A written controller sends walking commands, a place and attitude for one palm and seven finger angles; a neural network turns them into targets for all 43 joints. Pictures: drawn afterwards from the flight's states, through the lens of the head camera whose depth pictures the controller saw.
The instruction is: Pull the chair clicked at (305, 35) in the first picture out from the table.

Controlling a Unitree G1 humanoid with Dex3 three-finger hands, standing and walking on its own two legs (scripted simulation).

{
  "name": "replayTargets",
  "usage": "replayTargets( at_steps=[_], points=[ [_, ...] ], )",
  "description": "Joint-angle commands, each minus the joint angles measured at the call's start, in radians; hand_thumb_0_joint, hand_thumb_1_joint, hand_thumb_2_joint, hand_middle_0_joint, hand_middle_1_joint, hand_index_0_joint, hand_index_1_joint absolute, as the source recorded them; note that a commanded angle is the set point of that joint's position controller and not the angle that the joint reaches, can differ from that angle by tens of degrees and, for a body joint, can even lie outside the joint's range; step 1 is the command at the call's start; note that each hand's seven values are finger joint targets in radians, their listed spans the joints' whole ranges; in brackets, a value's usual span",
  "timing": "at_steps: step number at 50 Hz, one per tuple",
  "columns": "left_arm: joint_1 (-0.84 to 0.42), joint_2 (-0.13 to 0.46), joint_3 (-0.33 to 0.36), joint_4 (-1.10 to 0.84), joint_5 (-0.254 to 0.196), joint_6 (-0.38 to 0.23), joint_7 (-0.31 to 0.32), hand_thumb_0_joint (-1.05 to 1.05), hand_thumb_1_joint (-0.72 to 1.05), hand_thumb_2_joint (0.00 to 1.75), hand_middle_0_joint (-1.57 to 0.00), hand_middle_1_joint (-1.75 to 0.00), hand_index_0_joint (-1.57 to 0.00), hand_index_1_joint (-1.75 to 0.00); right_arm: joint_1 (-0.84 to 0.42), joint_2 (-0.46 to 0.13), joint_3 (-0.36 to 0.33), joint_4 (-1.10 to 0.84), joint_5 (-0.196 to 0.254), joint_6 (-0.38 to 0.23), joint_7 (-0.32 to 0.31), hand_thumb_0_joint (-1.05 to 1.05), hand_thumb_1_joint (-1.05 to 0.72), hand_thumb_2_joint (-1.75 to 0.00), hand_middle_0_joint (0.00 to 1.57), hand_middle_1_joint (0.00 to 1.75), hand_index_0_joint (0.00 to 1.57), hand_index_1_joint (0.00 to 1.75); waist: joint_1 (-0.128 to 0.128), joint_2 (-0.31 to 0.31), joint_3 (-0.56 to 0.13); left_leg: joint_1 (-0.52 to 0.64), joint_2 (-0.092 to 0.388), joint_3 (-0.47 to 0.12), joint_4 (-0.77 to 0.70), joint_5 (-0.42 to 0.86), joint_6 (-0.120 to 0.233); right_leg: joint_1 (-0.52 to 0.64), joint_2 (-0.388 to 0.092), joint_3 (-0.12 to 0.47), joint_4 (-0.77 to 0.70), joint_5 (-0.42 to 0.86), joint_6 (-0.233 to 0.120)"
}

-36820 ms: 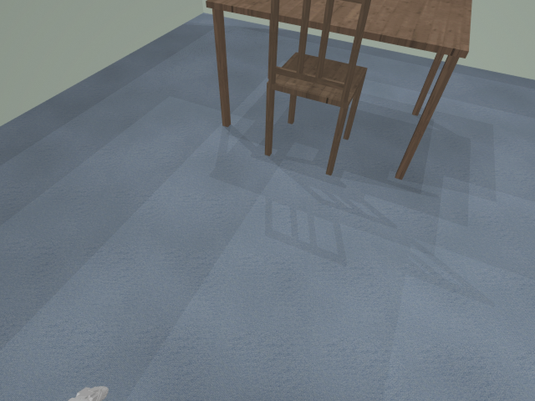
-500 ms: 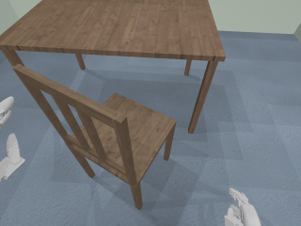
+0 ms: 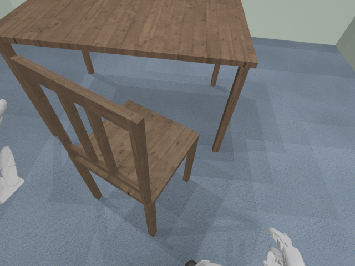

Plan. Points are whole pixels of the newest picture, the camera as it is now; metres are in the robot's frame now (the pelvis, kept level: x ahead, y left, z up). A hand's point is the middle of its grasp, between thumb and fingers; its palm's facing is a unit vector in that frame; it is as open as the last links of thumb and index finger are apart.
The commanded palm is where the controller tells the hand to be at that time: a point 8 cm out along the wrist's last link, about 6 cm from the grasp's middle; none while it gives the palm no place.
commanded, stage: step back with the hand held close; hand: left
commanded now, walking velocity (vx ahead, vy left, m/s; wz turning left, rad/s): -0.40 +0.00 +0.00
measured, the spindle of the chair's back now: (80, 131) +0.48 +0.32 -0.06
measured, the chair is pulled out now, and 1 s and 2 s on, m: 0.37 0.37 0.37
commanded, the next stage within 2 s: stop stepping back and stand still in 0.68 s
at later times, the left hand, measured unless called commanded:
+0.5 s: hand out of the picture +0.12 +0.26 +0.18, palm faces +0.46 -0.71 -0.54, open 7.4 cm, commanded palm +0.06 +0.29 +0.19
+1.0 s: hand out of the picture +0.04 +0.17 +0.16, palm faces +0.30 -0.78 -0.55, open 7.4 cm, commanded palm -0.02 +0.22 +0.19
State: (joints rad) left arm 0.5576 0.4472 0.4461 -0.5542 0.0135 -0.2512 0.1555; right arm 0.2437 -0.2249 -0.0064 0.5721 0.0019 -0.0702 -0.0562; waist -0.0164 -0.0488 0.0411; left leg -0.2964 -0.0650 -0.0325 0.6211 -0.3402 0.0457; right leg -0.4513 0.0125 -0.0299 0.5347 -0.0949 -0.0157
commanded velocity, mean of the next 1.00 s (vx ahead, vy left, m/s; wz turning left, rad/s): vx -0.25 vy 0.03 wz -0.05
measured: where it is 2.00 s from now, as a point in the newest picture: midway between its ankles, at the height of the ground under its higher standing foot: outside the picture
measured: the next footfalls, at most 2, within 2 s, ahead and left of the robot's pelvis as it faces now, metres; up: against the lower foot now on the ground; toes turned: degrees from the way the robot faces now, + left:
right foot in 0.70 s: -0.12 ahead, -0.18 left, +0.00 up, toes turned +2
left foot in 0.94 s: -0.13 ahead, +0.01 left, +0.00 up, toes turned +5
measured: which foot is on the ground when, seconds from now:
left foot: down 0.00-0.72, up 0.74-0.92, down 0.94-1.00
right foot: down 0.00-0.38, up 0.40-0.68, down 0.70-1.00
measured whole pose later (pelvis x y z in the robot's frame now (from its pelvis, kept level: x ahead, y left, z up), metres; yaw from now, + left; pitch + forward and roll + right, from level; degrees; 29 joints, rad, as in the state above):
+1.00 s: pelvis -0.16 -0.09 +0.01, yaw +1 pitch +2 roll +1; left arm 0.66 0.51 0.44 -0.57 -0.04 -0.20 0.15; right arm 0.23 -0.24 -0.05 0.60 0.04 -0.08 -0.09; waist -0.05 -0.08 0.02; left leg -0.26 -0.02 0.05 0.48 -0.27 0.02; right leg -0.31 0.01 0.02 0.55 -0.26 -0.02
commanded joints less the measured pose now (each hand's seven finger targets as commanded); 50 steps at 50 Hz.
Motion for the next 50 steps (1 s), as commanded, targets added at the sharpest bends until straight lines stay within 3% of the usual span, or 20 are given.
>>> replayTargets(
  at_steps=[1,4,9,13,17,19,20,22,24,27,30,34,36,37,38,40,45,47,49,50],
  points=[
    [-0.051,0.201,0.188,-0.217,0.014,-0.067,0.029,0.0,0.9,0.9,-0.2,-0.3,-0.2,-0.3,-0.094,-0.132,-0.067,-0.148,-0.009,-0.076,-0.02,0.0,-0.9,-0.9,0.2,0.3,0.2,0.3,0.029,0.213,-0.144,-0.52,0.246,-0.225,-0.322,0.011,0.087,0.595,-0.012,0.096,0.227,0.214,0.021],
    [-0.048,0.2,0.192,-0.165,0.005,-0.068,0.015,0.0,0.9,0.9,-0.2,-0.3,-0.2,-0.3,-0.094,-0.135,-0.086,-0.129,-0.014,-0.084,-0.024,0.0,-0.9,-0.9,0.2,0.3,0.2,0.3,0.025,0.115,-0.148,-0.428,0.213,-0.179,-0.233,0.168,0.061,0.539,-0.028,0.136,0.198,0.309,0.004],
    [-0.087,0.169,0.145,-0.112,-0.003,-0.07,-0.002,0.0,0.9,0.9,-0.2,-0.3,-0.2,-0.3,-0.086,-0.132,-0.094,-0.096,-0.019,-0.066,-0.014,0.0,-0.9,-0.9,0.2,0.3,0.2,0.3,0.006,0.044,-0.136,-0.34,0.105,-0.092,-0.087,0.045,0.018,0.413,-0.141,0.286,0.041,0.401,-0.043],
    [-0.045,0.187,0.135,-0.13,-0.034,-0.067,0.013,0.0,0.9,0.9,-0.2,-0.3,-0.2,-0.3,-0.078,-0.11,-0.105,-0.08,-0.006,-0.031,0.011,0.0,-0.9,-0.9,0.2,0.3,0.2,0.3,0.008,-0.15,-0.214,-0.092,0.02,-0.005,0.171,-0.147,-0.018,0.182,-0.296,0.361,-0.282,-0.05,-0.111],
    [0.076,0.214,0.173,-0.184,-0.045,-0.063,0.029,0.0,0.9,0.9,-0.2,-0.3,-0.2,-0.3,-0.097,-0.095,-0.077,-0.089,0.001,-0.007,0.007,0.0,-0.9,-0.9,0.2,0.3,0.2,0.3,0.002,-0.072,-0.249,0.037,0.084,-0.024,-0.139,-0.04,0.004,0.089,-0.21,0.192,-0.151,-0.133,-0.054],
    [0.044,0.226,0.188,-0.278,-0.017,-0.09,0.032,0.0,0.9,0.9,-0.2,-0.3,-0.2,-0.3,-0.15,-0.134,-0.081,-0.115,-0.01,-0.033,-0.018,0.0,-0.9,-0.9,0.2,0.3,0.2,0.3,0.007,0.362,-0.211,-0.164,0.369,-0.318,-0.346,0.078,0.104,0.154,0.004,0.045,0.27,-0.165,0.026],
    [-0.009,0.24,0.206,-0.293,-0.005,-0.084,0.036,0.0,0.9,0.9,-0.2,-0.3,-0.2,-0.3,-0.14,-0.102,-0.078,-0.107,-0.019,-0.064,-0.025,0.0,-0.9,-0.9,0.2,0.3,0.2,0.3,-0.012,0.407,-0.198,-0.265,0.445,-0.33,-0.376,0.112,0.145,0.143,0.039,0.079,0.53,-0.31,0.023],
    [-0.054,0.231,0.203,-0.315,-0.02,-0.087,0.041,0.0,0.9,0.9,-0.2,-0.3,-0.2,-0.3,-0.112,-0.104,-0.092,-0.068,-0.024,-0.114,-0.027,0.0,-0.9,-0.9,0.2,0.3,0.2,0.3,-0.003,0.279,-0.145,-0.266,0.433,-0.242,-0.343,0.181,0.155,0.093,0.039,0.141,0.688,-0.336,0.012],
    [-0.064,0.193,0.161,-0.307,-0.04,-0.072,0.038,0.0,0.9,0.9,-0.2,-0.3,-0.2,-0.3,-0.103,-0.1,-0.096,-0.046,-0.025,-0.143,-0.028,0.0,-0.9,-0.9,0.2,0.3,0.2,0.3,0.022,0.23,-0.156,0.032,0.355,-0.121,-0.225,0.543,0.103,-0.048,0.014,0.082,0.49,-0.388,0.02],
    [-0.073,0.128,0.082,-0.222,-0.039,-0.071,0.029,0.0,0.9,0.9,-0.2,-0.3,-0.2,-0.3,-0.081,-0.094,-0.083,0.001,-0.022,-0.169,-0.009,0.0,-0.9,-0.9,0.2,0.3,0.2,0.3,0.016,0.295,-0.175,0.22,0.314,-0.101,-0.22,0.658,0.066,-0.033,0.006,0.039,0.245,-0.371,0.012],
    [-0.141,0.103,0.034,-0.15,-0.038,-0.059,0.017,0.0,0.9,0.9,-0.2,-0.3,-0.2,-0.3,-0.108,-0.11,-0.071,0.022,-0.037,-0.172,-0.005,0.0,-0.9,-0.9,0.2,0.3,0.2,0.3,0.012,0.322,-0.146,0.173,0.336,-0.125,-0.257,0.556,0.067,0.051,0.01,0.042,0.088,-0.338,0.014],
    [-0.11,0.178,0.096,-0.153,-0.035,-0.064,0.003,0.0,0.9,0.9,-0.2,-0.3,-0.2,-0.3,-0.144,-0.118,-0.073,-0.007,-0.033,-0.138,0.002,0.0,-0.9,-0.9,0.2,0.3,0.2,0.3,0.044,0.178,-0.201,0.093,0.264,-0.052,-0.141,0.34,0.012,0.231,-0.015,0.042,-0.21,-0.007,0.019],
    [-0.1,0.259,0.143,-0.182,-0.047,-0.074,-0.004,0.0,0.9,0.9,-0.2,-0.3,-0.2,-0.3,-0.168,-0.079,-0.067,-0.054,-0.018,-0.112,0.004,0.0,-0.9,-0.9,0.2,0.3,0.2,0.3,0.05,-0.189,-0.2,-0.027,0.09,0.128,0.115,-0.005,-0.068,0.208,-0.242,0.227,-0.276,0.333,-0.033],
    [-0.088,0.254,0.147,-0.198,-0.051,-0.07,-0.001,0.0,0.9,0.9,-0.2,-0.3,-0.2,-0.3,-0.179,-0.07,-0.076,-0.074,-0.001,-0.105,-0.001,0.0,-0.9,-0.9,0.2,0.3,0.2,0.3,0.066,-0.289,-0.191,-0.154,0.011,0.091,0.314,-0.137,-0.069,0.238,-0.323,0.31,-0.281,0.509,-0.09],
    [-0.045,0.244,0.154,-0.201,-0.057,-0.055,0.001,0.0,0.9,0.9,-0.2,-0.3,-0.2,-0.3,-0.181,-0.088,-0.087,-0.071,0.011,-0.1,-0.002,0.0,-0.9,-0.9,0.2,0.3,0.2,0.3,0.067,-0.28,-0.216,-0.184,0.036,0.008,0.389,-0.161,-0.054,0.277,-0.335,0.267,-0.239,0.583,-0.108],
    [0.126,0.198,0.182,-0.127,-0.049,-0.023,0.007,0.0,0.9,0.9,-0.2,-0.3,-0.2,-0.3,-0.189,-0.024,-0.047,-0.101,0.005,-0.06,-0.009,0.0,-0.9,-0.9,0.2,0.3,0.2,0.3,0.043,-0.151,-0.246,-0.225,0.094,0.025,0.281,-0.116,-0.062,0.369,-0.3,0.224,-0.129,0.634,-0.15],
    [0.121,0.185,0.142,-0.2,-0.06,-0.016,0.024,0.0,0.9,0.9,-0.2,-0.3,-0.2,-0.3,-0.141,-0.091,-0.046,-0.137,0.02,-0.055,-0.03,0.0,-0.9,-0.9,0.2,0.3,0.2,0.3,-0.001,0.078,-0.24,0.137,0.104,0.074,-0.283,0.211,-0.034,0.277,-0.146,0.114,-0.04,0.145,-0.036],
    [0.107,0.193,0.13,-0.241,-0.061,-0.013,0.022,0.0,0.9,0.9,-0.2,-0.3,-0.2,-0.3,-0.118,-0.131,-0.065,-0.148,0.036,-0.081,-0.032,0.0,-0.9,-0.9,0.2,0.3,0.2,0.3,0.019,0.175,-0.218,0.158,0.236,-0.067,-0.291,0.281,0.022,0.216,-0.074,0.1,0.006,-0.096,0.01],
    [0.137,0.194,0.147,-0.201,-0.063,0.003,0.025,0.0,0.9,0.9,-0.2,-0.3,-0.2,-0.3,-0.113,-0.135,-0.071,-0.141,0.039,-0.089,-0.033,0.0,-0.9,-0.9,0.2,0.3,0.2,0.3,0.013,0.145,-0.223,0.18,0.233,-0.062,-0.204,0.472,0.034,0.225,-0.044,0.074,0.021,0.017,0.015],
    [0.083,0.225,0.147,-0.272,-0.055,-0.007,0.022,0.0,0.9,0.9,-0.2,-0.3,-0.2,-0.3,-0.122,-0.119,-0.052,-0.143,0.025,-0.089,-0.03,0.0,-0.9,-0.9,0.2,0.3,0.2,0.3,0.0,0.268,-0.202,0.128,0.225,-0.089,-0.246,0.419,0.028,0.214,-0.066,0.048,0.052,-0.047,0.014]
  ],
)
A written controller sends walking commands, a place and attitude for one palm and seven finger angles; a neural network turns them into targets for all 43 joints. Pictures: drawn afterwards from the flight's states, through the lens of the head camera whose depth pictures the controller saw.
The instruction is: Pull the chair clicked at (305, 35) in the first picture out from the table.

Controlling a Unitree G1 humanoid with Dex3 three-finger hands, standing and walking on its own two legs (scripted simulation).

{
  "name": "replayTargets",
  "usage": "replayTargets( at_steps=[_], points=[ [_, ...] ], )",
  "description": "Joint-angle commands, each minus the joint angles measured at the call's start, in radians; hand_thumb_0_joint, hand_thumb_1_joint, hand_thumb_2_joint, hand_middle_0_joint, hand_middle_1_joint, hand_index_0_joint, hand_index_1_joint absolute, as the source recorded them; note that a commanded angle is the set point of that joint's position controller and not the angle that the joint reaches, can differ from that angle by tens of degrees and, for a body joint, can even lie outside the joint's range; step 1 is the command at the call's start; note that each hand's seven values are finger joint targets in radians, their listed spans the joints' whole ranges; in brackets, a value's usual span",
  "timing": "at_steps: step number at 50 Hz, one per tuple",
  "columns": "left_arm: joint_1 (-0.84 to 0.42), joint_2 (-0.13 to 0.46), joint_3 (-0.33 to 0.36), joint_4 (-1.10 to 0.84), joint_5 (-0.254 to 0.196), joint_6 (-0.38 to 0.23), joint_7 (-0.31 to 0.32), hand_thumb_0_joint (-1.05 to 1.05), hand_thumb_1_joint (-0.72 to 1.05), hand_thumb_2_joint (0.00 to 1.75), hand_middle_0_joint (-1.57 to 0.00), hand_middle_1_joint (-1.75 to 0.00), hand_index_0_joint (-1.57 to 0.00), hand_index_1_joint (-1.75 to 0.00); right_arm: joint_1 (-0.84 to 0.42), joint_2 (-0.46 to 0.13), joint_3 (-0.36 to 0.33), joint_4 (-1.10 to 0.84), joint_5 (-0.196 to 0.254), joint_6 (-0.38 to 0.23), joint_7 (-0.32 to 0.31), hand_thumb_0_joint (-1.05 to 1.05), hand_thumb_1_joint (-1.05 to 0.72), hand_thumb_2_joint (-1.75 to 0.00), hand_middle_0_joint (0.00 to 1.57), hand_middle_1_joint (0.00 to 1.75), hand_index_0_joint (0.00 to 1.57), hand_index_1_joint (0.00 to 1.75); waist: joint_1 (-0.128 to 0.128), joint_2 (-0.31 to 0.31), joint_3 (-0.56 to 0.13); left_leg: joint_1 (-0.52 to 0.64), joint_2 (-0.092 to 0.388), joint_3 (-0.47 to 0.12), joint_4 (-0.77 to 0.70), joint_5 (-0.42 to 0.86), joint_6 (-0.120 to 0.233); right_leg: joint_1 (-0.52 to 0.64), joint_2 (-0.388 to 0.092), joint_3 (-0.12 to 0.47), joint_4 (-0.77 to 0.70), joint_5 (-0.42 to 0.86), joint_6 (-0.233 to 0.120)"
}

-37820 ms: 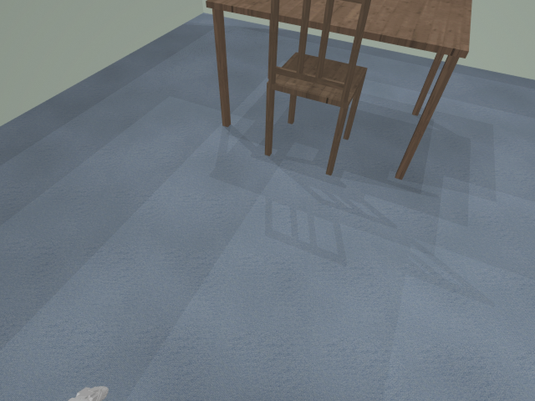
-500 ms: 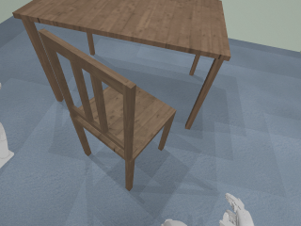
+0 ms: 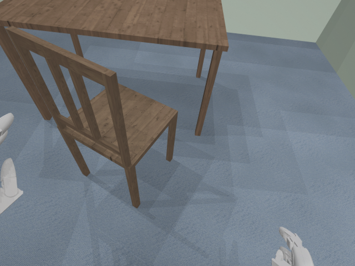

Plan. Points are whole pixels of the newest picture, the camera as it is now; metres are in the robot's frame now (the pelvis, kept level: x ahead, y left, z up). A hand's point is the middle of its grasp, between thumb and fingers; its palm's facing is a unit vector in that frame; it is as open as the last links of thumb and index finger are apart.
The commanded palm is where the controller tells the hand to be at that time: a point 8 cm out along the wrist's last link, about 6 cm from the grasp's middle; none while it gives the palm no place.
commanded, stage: stop stepping back and stand still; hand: left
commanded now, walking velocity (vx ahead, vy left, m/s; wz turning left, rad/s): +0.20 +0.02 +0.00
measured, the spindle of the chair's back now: (67, 98) +0.65 +0.39 -0.07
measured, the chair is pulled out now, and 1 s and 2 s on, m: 0.37 0.37 0.37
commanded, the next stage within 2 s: let the arm hang, fingers relaxed in 1.22 s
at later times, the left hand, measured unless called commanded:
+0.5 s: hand (12, 220) +0.16 +0.23 +0.17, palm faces +0.45 -0.74 -0.50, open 7.4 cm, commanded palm +0.10 +0.27 +0.18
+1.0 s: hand (23, 191) +0.20 +0.24 +0.17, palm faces +0.38 -0.78 -0.50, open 7.4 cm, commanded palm +0.14 +0.28 +0.18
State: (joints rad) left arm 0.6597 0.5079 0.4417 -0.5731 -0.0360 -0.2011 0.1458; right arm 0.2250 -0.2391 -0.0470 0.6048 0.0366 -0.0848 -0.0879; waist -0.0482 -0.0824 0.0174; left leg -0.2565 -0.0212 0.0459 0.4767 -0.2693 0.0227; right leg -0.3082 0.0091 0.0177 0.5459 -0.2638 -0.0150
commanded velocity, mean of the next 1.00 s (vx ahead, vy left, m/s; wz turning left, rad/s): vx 0.06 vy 0.02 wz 0.00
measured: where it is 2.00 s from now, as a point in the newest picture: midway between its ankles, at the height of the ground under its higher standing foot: outside the picture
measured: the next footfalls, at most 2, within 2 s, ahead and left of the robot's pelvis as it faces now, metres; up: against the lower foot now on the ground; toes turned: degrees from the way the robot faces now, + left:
none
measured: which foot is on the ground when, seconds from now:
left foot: down 0.00-1.00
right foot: down 0.00-1.00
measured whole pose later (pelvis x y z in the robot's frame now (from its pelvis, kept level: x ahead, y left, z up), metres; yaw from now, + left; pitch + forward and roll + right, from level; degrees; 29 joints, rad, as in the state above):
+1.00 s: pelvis +0.00 -0.02 +0.00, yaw +0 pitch +0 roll +0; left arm 0.55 0.43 0.40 -0.48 -0.02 -0.20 0.14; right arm 0.17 -0.20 0.00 0.61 0.01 -0.12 -0.06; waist -0.01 -0.02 0.02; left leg -0.20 0.02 0.07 0.46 -0.25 0.00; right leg -0.20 0.07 -0.01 0.46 -0.25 -0.06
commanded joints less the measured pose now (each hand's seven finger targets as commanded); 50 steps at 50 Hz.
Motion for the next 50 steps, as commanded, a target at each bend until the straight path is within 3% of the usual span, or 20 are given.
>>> replayTargets(
  at_steps=[1,5,9,11,13,14,16,17,19,21,22,23,24,25,27,32,35,37,40,50],
  points=[
    [-0.03,0.163,0.164,-0.233,0.002,-0.062,0.031,0.0,0.9,0.9,-0.2,-0.3,-0.2,-0.3,-0.1,-0.101,-0.005,-0.162,-0.018,-0.078,0.003,0.0,-0.9,-0.9,0.2,0.3,0.2,0.3,0.042,0.341,-0.119,0.001,0.186,-0.185,-0.161,0.203,0.05,0.081,-0.048,-0.021,0.051,-0.006,0.017],
    [-0.121,0.103,0.107,-0.131,0.018,-0.077,0.031,0.0,0.9,0.9,-0.2,-0.3,-0.2,-0.3,-0.088,-0.116,-0.01,-0.121,-0.021,-0.094,0.008,0.0,-0.9,-0.9,0.2,0.3,0.2,0.3,0.034,0.148,0.014,-0.207,0.118,-0.144,-0.146,-0.321,0.052,0.126,-0.057,0.072,-0.133,-0.17,-0.002],
    [-0.224,0.078,0.065,-0.04,0.014,-0.067,0.032,0.0,0.9,0.9,-0.2,-0.3,-0.2,-0.3,-0.061,-0.11,-0.021,-0.068,-0.032,-0.076,0.014,0.0,-0.9,-0.9,0.2,0.3,0.2,0.3,0.019,-0.109,0.035,-0.097,0.01,-0.029,0.392,-0.181,0.006,-0.154,-0.294,0.433,-0.41,-0.553,-0.153],
    [-0.288,0.065,0.04,-0.017,0.017,-0.056,0.022,0.0,0.9,0.9,-0.2,-0.3,-0.2,-0.3,-0.048,-0.101,-0.011,-0.062,-0.038,-0.073,0.018,0.0,-0.9,-0.9,0.2,0.3,0.2,0.3,0.004,-0.117,-0.011,-0.005,0.053,-0.056,0.272,-0.112,0.025,-0.159,-0.275,0.311,-0.319,-0.377,-0.132],
    [-0.294,0.056,0.03,-0.019,0.023,-0.06,0.026,0.0,0.9,0.9,-0.2,-0.3,-0.2,-0.3,-0.054,-0.086,0.008,-0.074,-0.042,-0.077,0.009,0.0,-0.9,-0.9,0.2,0.3,0.2,0.3,0.01,0.04,-0.024,0.117,0.046,-0.041,0.02,-0.156,0.038,-0.196,-0.184,0.173,-0.21,-0.413,-0.075],
    [-0.279,0.051,0.021,-0.032,0.024,-0.06,0.03,0.0,0.9,0.9,-0.2,-0.3,-0.2,-0.3,-0.064,-0.095,0.01,-0.088,-0.042,-0.08,-0.001,0.0,-0.9,-0.9,0.2,0.3,0.2,0.3,0.015,0.152,0.002,0.123,0.084,-0.106,-0.11,-0.232,0.059,-0.216,-0.126,0.13,-0.102,-0.389,-0.051],
    [-0.294,0.057,0.023,-0.123,0.044,-0.07,0.035,0.0,0.9,0.9,-0.2,-0.3,-0.2,-0.3,-0.071,-0.096,0.021,-0.11,-0.032,-0.09,0.005,0.0,-0.9,-0.9,0.2,0.3,0.2,0.3,0.018,0.417,0.013,0.015,0.302,-0.41,-0.294,-0.399,0.168,-0.203,0.026,-0.025,0.313,-0.202,0.019],
    [-0.256,0.108,0.063,-0.131,0.054,-0.062,0.029,0.0,0.9,0.9,-0.2,-0.3,-0.2,-0.3,-0.058,-0.075,0.011,-0.098,-0.032,-0.096,0.007,0.0,-0.9,-0.9,0.2,0.3,0.2,0.3,0.038,0.307,-0.08,0.028,0.256,-0.241,-0.208,-0.104,0.166,-0.124,0.039,-0.047,0.435,-0.215,0.041],
    [-0.238,0.129,0.091,-0.143,0.039,-0.057,0.032,0.0,0.9,0.9,-0.2,-0.3,-0.2,-0.3,-0.055,-0.069,0.017,-0.093,-0.031,-0.115,0.021,0.0,-0.9,-0.9,0.2,0.3,0.2,0.3,0.038,0.275,-0.02,-0.083,0.283,-0.336,-0.245,-0.241,0.176,-0.107,-0.011,0.003,0.381,-0.196,0.031],
    [-0.221,0.114,0.096,-0.087,0.041,-0.052,0.028,0.0,0.9,0.9,-0.2,-0.3,-0.2,-0.3,-0.1,-0.073,0.035,-0.08,-0.036,-0.118,0.026,0.0,-0.9,-0.9,0.2,0.3,0.2,0.3,0.066,0.193,0.031,-0.236,0.237,-0.205,-0.145,-0.183,0.117,0.132,-0.028,-0.019,0.053,-0.111,0.024],
    [-0.221,0.116,0.095,-0.062,0.041,-0.05,0.026,0.0,0.9,0.9,-0.2,-0.3,-0.2,-0.3,-0.104,-0.081,0.03,-0.078,-0.035,-0.117,0.025,0.0,-0.9,-0.9,0.2,0.3,0.2,0.3,0.068,0.125,0.045,-0.283,0.172,-0.135,-0.052,-0.204,0.081,0.201,-0.025,0.019,-0.083,-0.065,0.017],
    [-0.211,0.126,0.104,-0.05,0.038,-0.055,0.023,0.0,0.9,0.9,-0.2,-0.3,-0.2,-0.3,-0.094,-0.082,0.017,-0.08,-0.038,-0.113,0.024,0.0,-0.9,-0.9,0.2,0.3,0.2,0.3,0.062,-0.035,0.034,-0.283,0.073,-0.068,0.128,-0.193,0.042,0.187,-0.09,0.205,-0.213,-0.102,-0.03],
    [-0.195,0.145,0.112,-0.04,0.027,-0.047,0.019,0.0,0.9,0.9,-0.2,-0.3,-0.2,-0.3,-0.099,-0.079,0.011,-0.086,-0.038,-0.103,0.028,0.0,-0.9,-0.9,0.2,0.3,0.2,0.3,0.051,-0.186,0.019,-0.287,-0.001,-0.011,0.35,-0.213,0.008,0.104,-0.263,0.451,-0.348,-0.19,-0.096],
    [-0.246,0.141,0.107,-0.081,0.014,-0.052,0.016,0.0,0.9,0.9,-0.2,-0.3,-0.2,-0.3,-0.102,-0.075,0.007,-0.086,-0.036,-0.097,0.03,0.0,-0.9,-0.9,0.2,0.3,0.2,0.3,0.039,-0.159,0.004,-0.283,0.012,-0.028,0.471,-0.188,0.001,0.089,-0.334,0.506,-0.382,-0.172,-0.152],
    [-0.213,0.104,0.101,-0.065,0.012,-0.067,0.008,0.0,0.9,0.9,-0.2,-0.3,-0.2,-0.3,-0.053,-0.087,-0.003,-0.071,-0.031,-0.093,0.043,0.0,-0.9,-0.9,0.2,0.3,0.2,0.3,0.031,-0.001,-0.042,-0.231,0.046,-0.07,0.451,-0.129,0.001,0.089,-0.3,0.43,-0.348,-0.067,-0.121],
    [-0.136,0.082,0.096,-0.069,0.006,-0.078,0.02,0.0,0.9,0.9,-0.2,-0.3,-0.2,-0.3,-0.07,-0.061,0.026,-0.095,-0.04,-0.09,0.021,0.0,-0.9,-0.9,0.2,0.3,0.2,0.3,0.04,0.023,-0.109,0.075,0.032,0.012,-0.047,0.035,0.014,0.067,-0.164,0.133,-0.224,-0.004,-0.064],
    [-0.17,0.083,0.075,-0.112,0.014,-0.083,0.025,0.0,0.9,0.9,-0.2,-0.3,-0.2,-0.3,-0.089,-0.095,0.01,-0.11,-0.032,-0.1,0.007,0.0,-0.9,-0.9,0.2,0.3,0.2,0.3,0.059,0.197,-0.092,0.156,0.187,-0.18,-0.149,0.108,0.075,-0.002,-0.063,0.089,-0.083,0.031,0.023],
    [-0.165,0.097,0.087,-0.088,0.018,-0.074,0.026,0.0,0.9,0.9,-0.2,-0.3,-0.2,-0.3,-0.096,-0.102,0.004,-0.106,-0.02,-0.098,0.009,0.0,-0.9,-0.9,0.2,0.3,0.2,0.3,0.064,0.132,-0.103,0.097,0.171,-0.14,-0.077,0.179,0.065,0.067,-0.054,0.1,-0.117,0.139,0.068],
    [-0.188,0.103,0.088,-0.119,0.021,-0.071,0.025,0.0,0.9,0.9,-0.2,-0.3,-0.2,-0.3,-0.1,-0.092,0.005,-0.101,-0.028,-0.104,0.008,0.0,-0.9,-0.9,0.2,0.3,0.2,0.3,0.05,0.17,-0.073,0.066,0.126,-0.097,-0.073,0.189,0.035,0.11,-0.068,0.109,-0.132,0.232,0.015],
    [-0.092,0.1,0.099,-0.087,-0.003,-0.053,0.019,0.0,0.9,0.9,-0.2,-0.3,-0.2,-0.3,-0.11,-0.087,0.006,-0.133,-0.026,-0.069,0.016,0.0,-0.9,-0.9,0.2,0.3,0.2,0.3,0.052,0.132,-0.129,0.138,0.118,-0.066,-0.073,0.319,0.018,0.145,-0.066,0.1,-0.15,0.366,0.008]
  ],
)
